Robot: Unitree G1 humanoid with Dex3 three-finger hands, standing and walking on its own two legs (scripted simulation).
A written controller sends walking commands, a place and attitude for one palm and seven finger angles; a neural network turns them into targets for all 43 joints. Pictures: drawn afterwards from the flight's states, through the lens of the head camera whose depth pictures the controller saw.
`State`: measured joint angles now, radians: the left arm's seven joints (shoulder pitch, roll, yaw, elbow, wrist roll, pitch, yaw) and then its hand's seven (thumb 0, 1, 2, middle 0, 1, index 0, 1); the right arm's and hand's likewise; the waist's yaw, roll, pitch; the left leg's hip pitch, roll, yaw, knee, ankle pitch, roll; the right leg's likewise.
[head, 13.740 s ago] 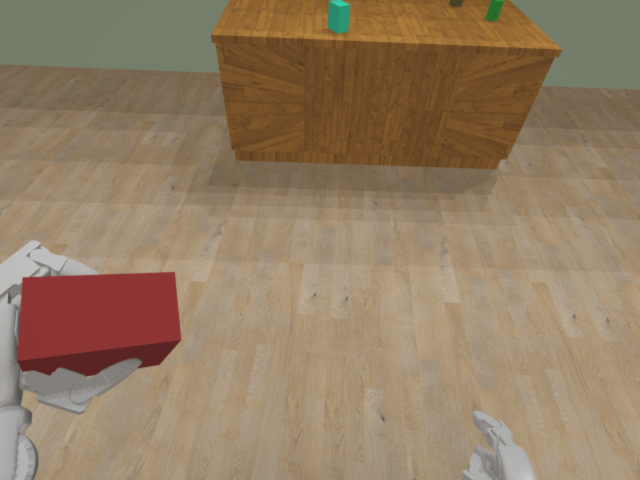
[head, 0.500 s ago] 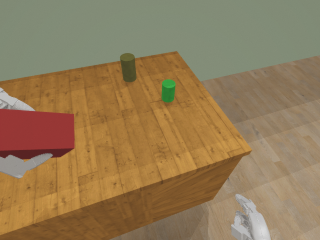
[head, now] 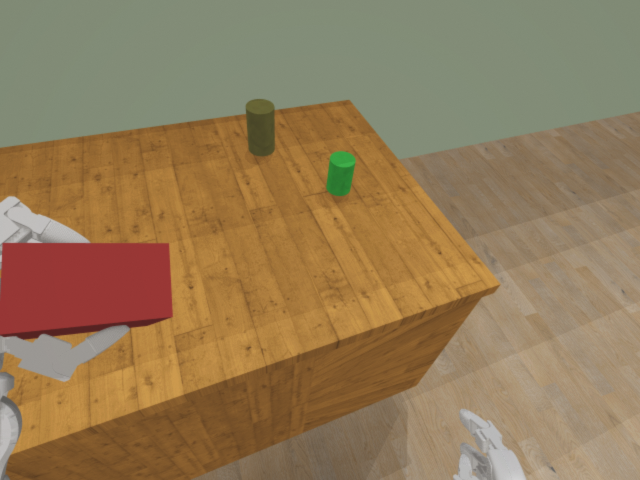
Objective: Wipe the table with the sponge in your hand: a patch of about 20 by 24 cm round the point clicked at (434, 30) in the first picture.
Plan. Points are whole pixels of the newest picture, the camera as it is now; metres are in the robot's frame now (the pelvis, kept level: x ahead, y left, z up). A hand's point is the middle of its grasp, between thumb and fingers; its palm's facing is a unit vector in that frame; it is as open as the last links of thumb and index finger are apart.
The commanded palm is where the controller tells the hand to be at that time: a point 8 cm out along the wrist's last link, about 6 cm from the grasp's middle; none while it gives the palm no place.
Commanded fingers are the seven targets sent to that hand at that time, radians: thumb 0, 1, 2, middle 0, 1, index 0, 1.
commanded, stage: come to a stop and stand still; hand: left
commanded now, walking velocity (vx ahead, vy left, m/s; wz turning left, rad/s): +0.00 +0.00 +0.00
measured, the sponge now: (112, 291) +0.23 +0.23 +0.16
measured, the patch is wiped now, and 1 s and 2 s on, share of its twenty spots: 0.00 0.00 0.00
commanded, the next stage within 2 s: look again from close up in 0.80 s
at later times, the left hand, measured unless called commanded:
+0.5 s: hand (89, 267) +0.26 +0.26 +0.16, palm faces +0.38 -0.85 -0.37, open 10.3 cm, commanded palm +0.20 +0.29 +0.18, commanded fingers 0.00 0.10 1.30 -1.20 -1.60 -1.20 -1.60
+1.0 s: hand (96, 280) +0.25 +0.25 +0.16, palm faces +0.38 -0.85 -0.36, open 10.3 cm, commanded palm +0.19 +0.28 +0.18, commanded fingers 0.00 0.10 1.30 -1.20 -1.60 -1.20 -1.60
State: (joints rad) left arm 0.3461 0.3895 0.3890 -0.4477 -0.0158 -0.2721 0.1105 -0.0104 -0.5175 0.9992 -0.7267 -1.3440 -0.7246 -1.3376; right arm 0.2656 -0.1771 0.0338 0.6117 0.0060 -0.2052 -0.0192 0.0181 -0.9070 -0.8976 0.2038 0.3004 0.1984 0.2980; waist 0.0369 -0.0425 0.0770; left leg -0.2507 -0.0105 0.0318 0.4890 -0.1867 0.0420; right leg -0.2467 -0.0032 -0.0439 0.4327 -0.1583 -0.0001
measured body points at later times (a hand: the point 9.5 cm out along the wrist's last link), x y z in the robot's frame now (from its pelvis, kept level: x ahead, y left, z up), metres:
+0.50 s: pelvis +0.04 +0.01 +0.01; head +0.06 +0.04 +0.45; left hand +0.23 +0.30 +0.18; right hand +0.22 -0.21 -0.06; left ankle +0.05 +0.09 -0.74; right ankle +0.07 -0.12 -0.74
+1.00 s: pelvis +0.04 +0.00 +0.01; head +0.05 +0.02 +0.46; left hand +0.22 +0.29 +0.18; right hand +0.23 -0.22 -0.06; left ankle +0.05 +0.09 -0.74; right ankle +0.07 -0.12 -0.74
